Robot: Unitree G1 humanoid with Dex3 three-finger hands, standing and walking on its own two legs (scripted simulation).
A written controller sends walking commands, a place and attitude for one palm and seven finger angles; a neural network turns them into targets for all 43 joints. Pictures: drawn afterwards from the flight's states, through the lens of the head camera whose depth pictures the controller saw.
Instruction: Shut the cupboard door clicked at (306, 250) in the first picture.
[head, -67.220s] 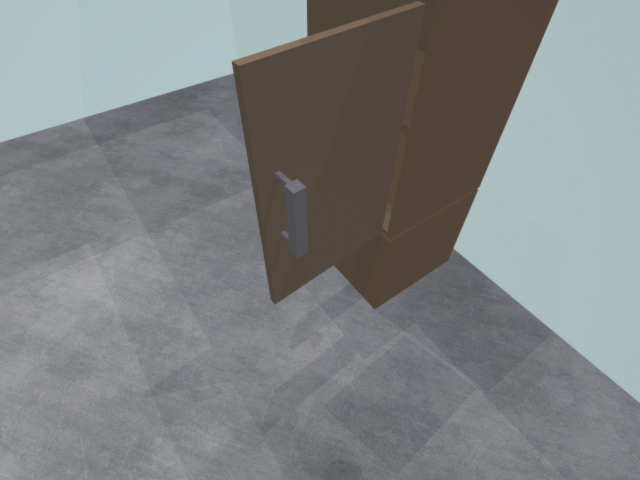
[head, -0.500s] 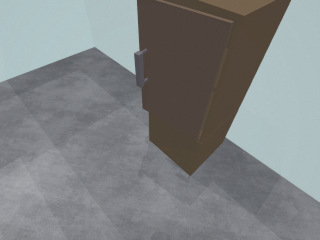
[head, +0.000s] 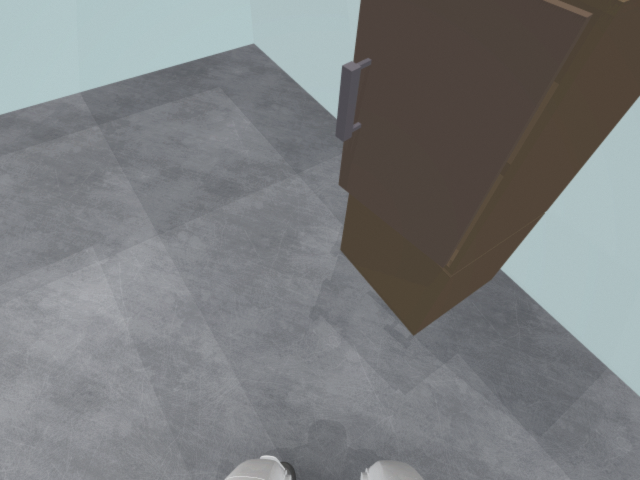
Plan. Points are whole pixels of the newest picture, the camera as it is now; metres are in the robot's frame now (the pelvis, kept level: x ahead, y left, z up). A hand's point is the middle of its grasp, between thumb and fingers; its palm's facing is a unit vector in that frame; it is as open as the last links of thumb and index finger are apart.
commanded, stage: walk to a spot facing it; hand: left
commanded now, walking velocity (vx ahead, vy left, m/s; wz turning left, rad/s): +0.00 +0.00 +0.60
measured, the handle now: (354, 100) +0.83 -0.05 -0.03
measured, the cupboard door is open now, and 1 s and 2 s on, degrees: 8 8 8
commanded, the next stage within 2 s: none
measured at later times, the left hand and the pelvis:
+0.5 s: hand out of the picture -0.04 +0.15 -0.15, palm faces +0.36 -0.89 -0.29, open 7.4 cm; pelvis -0.01 -0.06 +0.01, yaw +22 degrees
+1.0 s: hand out of the picture -0.06 +0.12 -0.14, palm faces +0.63 -0.72 -0.30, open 7.3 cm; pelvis +0.00 -0.09 +0.00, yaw +40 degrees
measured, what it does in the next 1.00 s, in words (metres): steps on the spot, turning left: right foot, then left foot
